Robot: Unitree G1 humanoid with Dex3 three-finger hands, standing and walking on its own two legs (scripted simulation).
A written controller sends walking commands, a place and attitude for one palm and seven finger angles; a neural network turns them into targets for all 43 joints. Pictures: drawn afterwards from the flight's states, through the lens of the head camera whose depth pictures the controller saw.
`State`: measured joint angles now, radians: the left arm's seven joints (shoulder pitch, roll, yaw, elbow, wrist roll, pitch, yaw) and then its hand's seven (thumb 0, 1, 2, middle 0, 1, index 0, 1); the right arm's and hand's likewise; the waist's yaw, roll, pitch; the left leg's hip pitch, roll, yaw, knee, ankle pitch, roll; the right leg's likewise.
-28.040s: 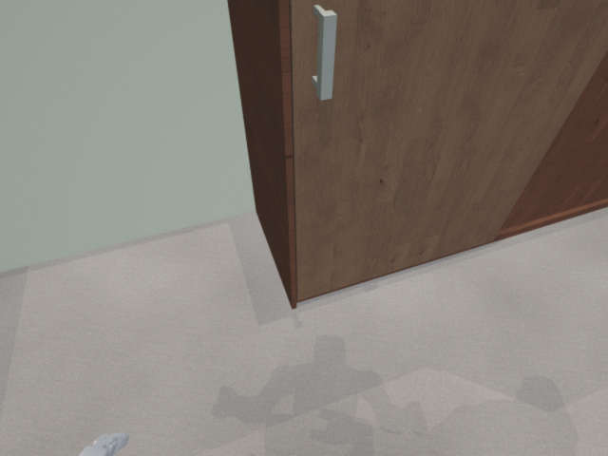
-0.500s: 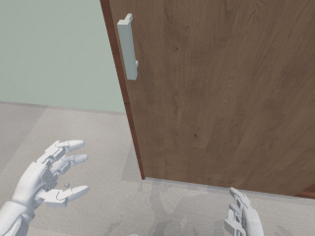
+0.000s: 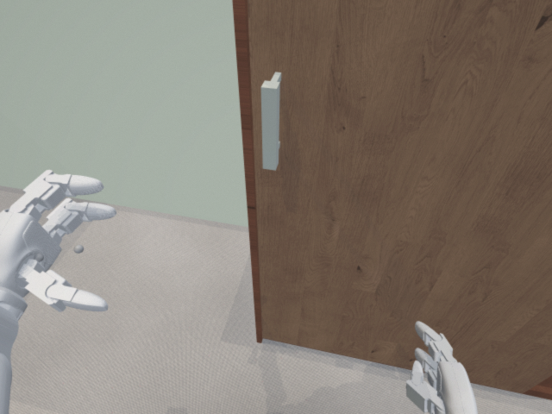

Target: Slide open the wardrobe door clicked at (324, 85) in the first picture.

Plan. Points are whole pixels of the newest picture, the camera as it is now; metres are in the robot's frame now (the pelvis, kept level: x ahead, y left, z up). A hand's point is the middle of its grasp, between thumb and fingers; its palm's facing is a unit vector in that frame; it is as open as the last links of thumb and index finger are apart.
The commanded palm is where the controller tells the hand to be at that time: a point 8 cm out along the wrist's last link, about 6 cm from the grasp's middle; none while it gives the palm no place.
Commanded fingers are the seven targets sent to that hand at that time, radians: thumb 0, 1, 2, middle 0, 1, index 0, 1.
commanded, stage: raise the hand with hooked fingers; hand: left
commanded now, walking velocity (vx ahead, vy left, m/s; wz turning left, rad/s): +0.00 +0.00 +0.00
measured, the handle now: (273, 122) +0.52 +0.07 +0.19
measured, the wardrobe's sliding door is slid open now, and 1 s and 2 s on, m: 0.00 0.00 0.00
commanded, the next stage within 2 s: move the hooked fingers beside the handle in 0.82 s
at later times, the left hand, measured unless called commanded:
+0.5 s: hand (76, 214) +0.27 +0.27 +0.20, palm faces -0.06 -0.99 -0.13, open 14.0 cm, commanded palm +0.23 +0.31 +0.22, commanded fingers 0.00 -0.50 0.30 -0.30 -1.20 -0.30 -1.20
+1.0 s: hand (91, 199) +0.28 +0.25 +0.21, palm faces -0.03 -0.99 -0.13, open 14.0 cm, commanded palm +0.26 +0.30 +0.22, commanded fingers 0.00 -0.50 0.30 -0.30 -1.20 -0.30 -1.20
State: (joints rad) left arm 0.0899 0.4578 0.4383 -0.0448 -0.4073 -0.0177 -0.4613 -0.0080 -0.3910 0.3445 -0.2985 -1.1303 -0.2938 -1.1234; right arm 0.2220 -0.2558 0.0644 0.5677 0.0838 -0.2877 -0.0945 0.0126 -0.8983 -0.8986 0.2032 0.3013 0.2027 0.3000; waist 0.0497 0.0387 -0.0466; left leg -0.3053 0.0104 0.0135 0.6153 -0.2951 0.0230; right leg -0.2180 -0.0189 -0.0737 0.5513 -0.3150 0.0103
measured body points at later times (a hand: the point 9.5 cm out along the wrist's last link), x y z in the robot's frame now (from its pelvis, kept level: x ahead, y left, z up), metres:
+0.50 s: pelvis -0.01 -0.01 +0.01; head -0.02 -0.03 +0.46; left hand +0.27 +0.32 +0.21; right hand +0.18 -0.24 -0.06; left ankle +0.02 +0.10 -0.73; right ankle -0.01 -0.13 -0.73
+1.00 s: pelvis +0.01 -0.02 +0.01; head -0.01 -0.04 +0.46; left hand +0.28 +0.31 +0.22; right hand +0.21 -0.24 -0.06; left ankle +0.02 +0.10 -0.73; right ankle -0.01 -0.13 -0.73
